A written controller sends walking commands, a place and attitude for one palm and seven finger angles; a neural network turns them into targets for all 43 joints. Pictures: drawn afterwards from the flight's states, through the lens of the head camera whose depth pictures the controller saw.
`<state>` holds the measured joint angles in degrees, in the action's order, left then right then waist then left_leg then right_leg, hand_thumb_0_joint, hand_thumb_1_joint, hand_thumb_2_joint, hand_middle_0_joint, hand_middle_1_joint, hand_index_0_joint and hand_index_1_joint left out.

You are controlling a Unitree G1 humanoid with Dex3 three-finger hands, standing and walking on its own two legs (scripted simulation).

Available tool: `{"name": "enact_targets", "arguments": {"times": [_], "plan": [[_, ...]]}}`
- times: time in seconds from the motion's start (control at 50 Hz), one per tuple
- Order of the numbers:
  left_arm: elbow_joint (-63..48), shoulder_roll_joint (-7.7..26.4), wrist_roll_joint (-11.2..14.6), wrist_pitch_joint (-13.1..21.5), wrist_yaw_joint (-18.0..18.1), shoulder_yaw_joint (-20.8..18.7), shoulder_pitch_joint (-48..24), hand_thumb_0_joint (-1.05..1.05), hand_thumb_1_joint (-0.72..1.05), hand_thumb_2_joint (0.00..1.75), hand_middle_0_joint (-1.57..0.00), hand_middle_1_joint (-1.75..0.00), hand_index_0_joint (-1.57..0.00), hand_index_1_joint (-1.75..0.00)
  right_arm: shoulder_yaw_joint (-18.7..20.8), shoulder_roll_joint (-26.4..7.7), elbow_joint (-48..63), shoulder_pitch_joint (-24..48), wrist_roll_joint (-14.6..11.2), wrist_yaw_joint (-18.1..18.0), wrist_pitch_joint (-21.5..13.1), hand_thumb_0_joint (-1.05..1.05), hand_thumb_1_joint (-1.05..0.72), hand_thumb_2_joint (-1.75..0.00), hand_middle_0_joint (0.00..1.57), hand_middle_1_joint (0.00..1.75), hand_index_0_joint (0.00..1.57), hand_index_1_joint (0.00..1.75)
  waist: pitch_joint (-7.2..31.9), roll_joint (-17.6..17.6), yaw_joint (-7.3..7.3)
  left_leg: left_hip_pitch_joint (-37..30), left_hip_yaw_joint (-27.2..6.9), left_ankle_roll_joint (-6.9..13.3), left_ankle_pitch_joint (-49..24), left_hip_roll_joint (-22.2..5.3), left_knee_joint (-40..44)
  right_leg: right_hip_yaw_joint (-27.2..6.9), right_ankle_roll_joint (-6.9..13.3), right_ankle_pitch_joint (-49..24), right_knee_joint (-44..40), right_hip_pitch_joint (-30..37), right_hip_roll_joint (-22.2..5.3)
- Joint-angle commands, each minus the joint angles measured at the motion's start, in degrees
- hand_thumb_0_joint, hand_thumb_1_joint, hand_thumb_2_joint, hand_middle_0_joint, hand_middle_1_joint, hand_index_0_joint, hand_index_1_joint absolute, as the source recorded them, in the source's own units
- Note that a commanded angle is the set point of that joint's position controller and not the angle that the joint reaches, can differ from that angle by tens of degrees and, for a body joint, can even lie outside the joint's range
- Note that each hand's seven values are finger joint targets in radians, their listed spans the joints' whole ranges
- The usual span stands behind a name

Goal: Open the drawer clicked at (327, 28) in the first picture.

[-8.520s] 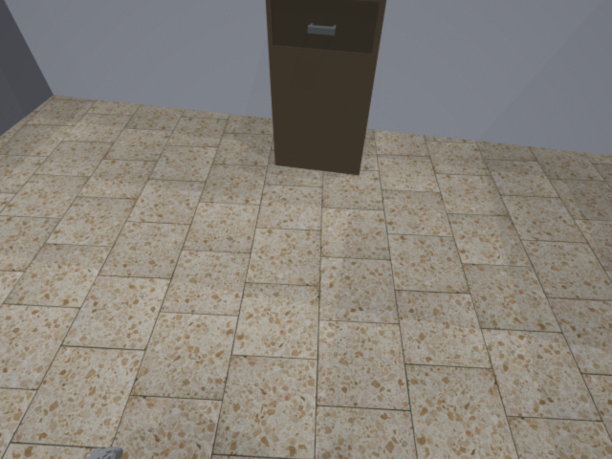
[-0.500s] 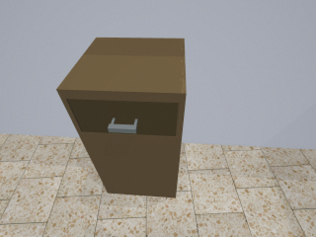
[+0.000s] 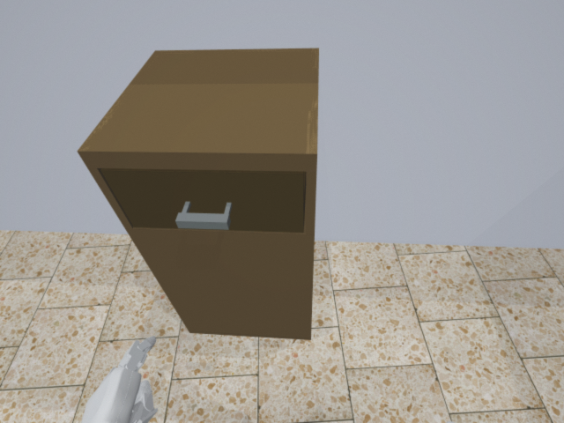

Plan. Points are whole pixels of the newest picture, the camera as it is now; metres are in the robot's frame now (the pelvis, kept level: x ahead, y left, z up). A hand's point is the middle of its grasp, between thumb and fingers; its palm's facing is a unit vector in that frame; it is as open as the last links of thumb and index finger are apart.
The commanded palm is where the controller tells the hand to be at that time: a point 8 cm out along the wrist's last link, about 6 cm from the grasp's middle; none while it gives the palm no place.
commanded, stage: raise the hand with hooked fingers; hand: left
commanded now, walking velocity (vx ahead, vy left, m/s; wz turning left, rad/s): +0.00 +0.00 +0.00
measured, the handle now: (205, 213) +0.51 +0.20 -0.04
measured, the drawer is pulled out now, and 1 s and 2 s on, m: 0.00 0.00 0.00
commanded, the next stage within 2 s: move the hooked fingers above the handle in 1.72 s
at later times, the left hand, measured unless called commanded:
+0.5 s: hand (131, 358) +0.21 +0.24 -0.02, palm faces +0.06 -0.08 -1.00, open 10.1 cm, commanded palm +0.19 +0.23 +0.03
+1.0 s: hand (126, 298) +0.28 +0.25 +0.04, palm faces +0.07 -0.10 -0.99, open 12.9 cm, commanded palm +0.26 +0.25 +0.10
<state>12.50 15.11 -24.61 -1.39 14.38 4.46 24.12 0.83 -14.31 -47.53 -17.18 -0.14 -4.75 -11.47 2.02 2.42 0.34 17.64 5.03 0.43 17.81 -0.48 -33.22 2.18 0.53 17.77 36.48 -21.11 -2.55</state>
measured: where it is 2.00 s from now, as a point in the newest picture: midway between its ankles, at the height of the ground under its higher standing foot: outside the picture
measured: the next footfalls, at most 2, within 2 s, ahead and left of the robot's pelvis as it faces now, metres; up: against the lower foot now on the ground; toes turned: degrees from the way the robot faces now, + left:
none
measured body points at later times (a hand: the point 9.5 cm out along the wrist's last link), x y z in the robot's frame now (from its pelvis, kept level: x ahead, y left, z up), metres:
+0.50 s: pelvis +0.00 -0.02 -0.04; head +0.05 -0.04 +0.41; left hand +0.21 +0.24 +0.03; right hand +0.24 -0.20 -0.13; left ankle -0.01 +0.12 -0.73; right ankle +0.01 -0.11 -0.73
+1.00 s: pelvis +0.02 +0.01 -0.01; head +0.04 -0.01 +0.44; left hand +0.27 +0.25 +0.09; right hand +0.21 -0.23 -0.11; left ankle -0.01 +0.12 -0.73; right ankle +0.01 -0.11 -0.73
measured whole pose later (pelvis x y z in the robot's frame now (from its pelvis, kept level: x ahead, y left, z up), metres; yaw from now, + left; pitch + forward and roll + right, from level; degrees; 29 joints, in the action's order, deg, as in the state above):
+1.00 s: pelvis +0.02 +0.01 -0.01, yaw +0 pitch +6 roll +0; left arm -0.7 23.1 -56.5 -1.7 14.9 3.1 8.9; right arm 2.3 -14.8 -34.0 -7.7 1.9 -0.9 5.7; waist 3.3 3.1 3.8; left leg 22.1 4.8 1.3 21.4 -0.7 -38.0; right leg 2.0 -0.5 19.8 38.9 -24.5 -2.4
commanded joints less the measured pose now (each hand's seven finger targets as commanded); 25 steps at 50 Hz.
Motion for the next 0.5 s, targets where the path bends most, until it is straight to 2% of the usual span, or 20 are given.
{"name": "enact_targets", "arguments": {"times": [0.0,0.02,0.04,0.06,0.08,0.12,0.14,0.16,0.2,0.24,0.26,0.3,0.36,0.38,0.4,0.44,0.46,0.48], "plan": [[-5.4,3.8,-22.5,3.1,6.5,-0.9,12.0,0.0,0.67,0.8,-0.22,-0.45,-0.22,-0.45,3.8,-6.4,18.5,11.8,3.0,2.6,1.3,0.0,-0.9,-0.9,0.2,0.3,0.2,0.3,2.1,-12.7,5.06,10.5,-3.2,-0.1,-3.3,2.1,-0.7,-4.0,2.9,8.4,-3.5,-7.8,3.8],[-5.0,2.0,-26.0,3.7,7.2,0.4,15.5,0.0,0.64,0.79,-0.22,-0.47,-0.22,-0.47,4.0,-6.2,20.0,13.2,3.4,3.9,3.4,0.0,-0.9,-0.9,0.2,0.3,0.2,0.3,1.3,-13.9,5.9,12.2,-2.8,-0.2,-3.7,2.1,-1.7,-4.8,3.4,5.5,-2.8,-7.8,3.7],[-5.8,2.2,-28.8,4.3,7.7,0.1,17.2,0.0,0.62,0.78,-0.22,-0.48,-0.22,-0.48,4.1,-6.1,21.3,14.6,3.6,5.1,5.5,0.0,-0.9,-0.9,0.2,0.3,0.2,0.3,2.0,-15.0,6.77,13.5,-2.4,0.0,-4.8,2.2,-2.7,-5.7,3.6,1.2,-1.9,-6.8,3.4],[-7.4,4.3,-31.0,5.5,8.1,-2.3,17.7,0.0,0.6,0.77,-0.22,-0.5,-0.22,-0.5,4.1,-5.7,22.2,15.6,3.3,6.1,7.2,0.0,-0.9,-0.9,0.2,0.3,0.2,0.3,3.6,-14.3,8.17,14.9,-2.4,-0.1,-6.9,2.4,-3.6,-6.8,3.9,-3.2,0.0,-5.2,3.3],[-10.7,5.2,-32.7,6.6,8.6,-2.4,16.3,0.0,0.57,0.76,-0.22,-0.51,-0.22,-0.51,3.6,-5.6,23.5,17.0,3.2,6.9,8.4,0.0,-0.9,-0.9,0.2,0.3,0.2,0.3,5.7,-12.6,8.53,15.4,-2.0,0.1,-7.8,2.6,-4.5,-6.9,3.9,-6.3,1.8,-4.8,2.9],[-14.9,9.4,-36.0,8.1,10.6,-6.3,13.0,0.0,0.53,0.74,-0.23,-0.54,-0.23,-0.54,3.5,-5.0,25.1,17.2,3.5,7.4,9.9,0.0,-0.9,-0.9,0.2,0.3,0.2,0.3,9.2,-10.0,8.39,15.7,-1.6,0.5,-7.9,3.0,-6.9,-8.1,3.6,-9.2,3.8,-5.0,2.8],[-17.9,11.4,-37.6,8.8,11.8,-7.6,9.4,0.0,0.5,0.73,-0.23,-0.55,-0.23,-0.55,3.5,-4.9,25.8,16.9,4.1,7.5,10.5,0.0,-0.9,-0.9,0.2,0.3,0.2,0.3,11.8,-8.4,7.79,14.8,-1.7,0.6,-8.6,3.2,-8.6,-9.6,3.5,-10.6,4.8,-6.5,2.8],[-21.2,14.0,-38.9,9.5,13.3,-10.2,5.4,0.0,0.48,0.72,-0.23,-0.57,-0.23,-0.57,3.6,-4.6,26.1,16.6,4.5,7.4,11.2,0.0,-0.9,-0.9,0.2,0.3,0.2,0.3,12.7,-6.8,7.77,14.9,-2.3,0.5,-7.8,3.7,-10.3,-10.6,3.6,-8.1,5.6,-8.6,2.8],[-25.4,14.7,-40.5,10.3,15.9,-10.7,-2.8,0.0,0.43,0.7,-0.23,-0.6,-0.23,-0.6,3.7,-4.2,26.9,16.2,5.1,7.3,12.3,0.0,-0.9,-0.9,0.2,0.3,0.2,0.3,15.6,-3.0,5.7,11.1,-2.8,0.8,-6.2,3.7,-14.1,-11.6,3.7,-2.6,6.3,-15.4,2.3],[-29.3,16.7,-40.9,12.0,17.6,-11.3,-11.6,0.0,0.39,0.68,-0.24,-0.63,-0.24,-0.63,3.6,-4.1,27.1,16.4,5.7,6.8,13.0,0.0,-0.9,-0.9,0.2,0.3,0.2,0.3,17.1,-0.7,3.71,9.0,-3.5,1.1,-4.8,3.7,-18.1,-13.0,3.6,0.3,6.5,-20.6,1.7],[-31.6,17.1,-40.2,12.4,18.2,-11.5,-15.9,0.0,0.36,0.67,-0.24,-0.64,-0.24,-0.64,3.6,-4.0,27.0,16.2,5.8,6.5,13.2,0.0,-0.9,-0.9,0.2,0.3,0.2,0.3,17.6,-1.2,2.36,8.5,-4.6,1.4,-3.5,3.6,-19.6,-12.9,3.3,2.2,6.6,-22.2,1.8],[-29.2,15.9,-38.4,11.8,18.0,-10.2,-14.9,0.0,0.32,0.65,-0.24,-0.68,-0.24,-0.68,3.6,-4.3,26.9,15.7,5.5,6.1,12.8,0.0,-0.9,-0.9,0.2,0.3,0.2,0.3,17.9,0.5,1.16,8.4,-4.5,1.6,-2.3,3.4,-20.3,-11.2,3.0,2.8,6.6,-23.0,2.1],[-26.3,15.5,-35.8,7.5,15.7,-9.6,-12.7,0.0,0.25,0.62,-0.25,-0.72,-0.25,-0.72,2.9,-4.4,26.5,16.2,5.1,5.5,13.2,0.0,-0.9,-0.9,0.2,0.3,0.2,0.3,18.3,-1.5,1.22,10.9,-4.0,1.6,-4.6,3.2,-18.1,-8.7,2.4,-3.8,6.6,-16.4,2.8],[-25.0,15.0,-35.3,5.8,14.3,-8.7,-11.4,0.0,0.22,0.61,-0.25,-0.74,-0.25,-0.74,2.7,-4.4,26.2,16.3,4.8,5.3,13.6,0.0,-0.9,-0.9,0.2,0.3,0.2,0.3,17.8,-2.3,1.51,11.7,-3.6,1.6,-5.1,2.9,-16.3,-7.3,2.0,-6.3,6.3,-12.9,2.8],[-25.5,14.4,-34.7,4.0,12.7,-7.9,-9.4,0.0,0.2,0.6,-0.25,-0.75,-0.25,-0.75,2.4,-4.2,26.5,16.6,4.4,5.0,13.9,0.0,-0.9,-0.9,0.2,0.3,0.2,0.3,18.4,-1.8,2.44,11.4,-3.2,1.7,-6.6,2.8,-14.6,-6.4,1.9,-9.8,5.8,-8.9,2.8],[-24.2,13.9,-33.5,1.0,9.1,-6.7,-6.9,0.0,0.15,0.58,-0.25,-0.78,-0.25,-0.78,1.6,-4.0,26.4,17.1,3.6,4.5,14.4,0.0,-0.9,-0.9,0.2,0.3,0.2,0.3,17.0,-5.3,3.03,11.7,-3.1,1.6,-7.7,2.4,-11.3,-5.3,1.5,-13.1,4.5,-3.6,2.8],[-22.9,14.0,-32.9,0.1,7.6,-7.0,-5.9,0.0,0.13,0.57,-0.25,-0.8,-0.25,-0.8,1.0,-4.2,26.3,18.0,3.4,4.1,14.4,0.0,-0.9,-0.9,0.2,0.3,0.2,0.3,15.0,-6.4,3.18,11.7,-3.3,1.6,-7.7,2.3,-10.1,-5.5,1.6,-13.5,3.6,-3.1,3.0],[-23.3,14.3,-32.5,0.2,6.3,-7.1,-6.1,0.0,0.11,0.56,-0.26,-0.81,-0.26,-0.81,0.9,-4.1,25.7,17.1,3.3,3.9,14.3,0.0,-0.9,-0.9,0.2,0.3,0.2,0.3,15.2,-7.6,3.33,11.2,-3.4,1.5,-8.3,2.1,-8.8,-4.8,1.3,-14.2,3.3,-1.4,2.8]]}}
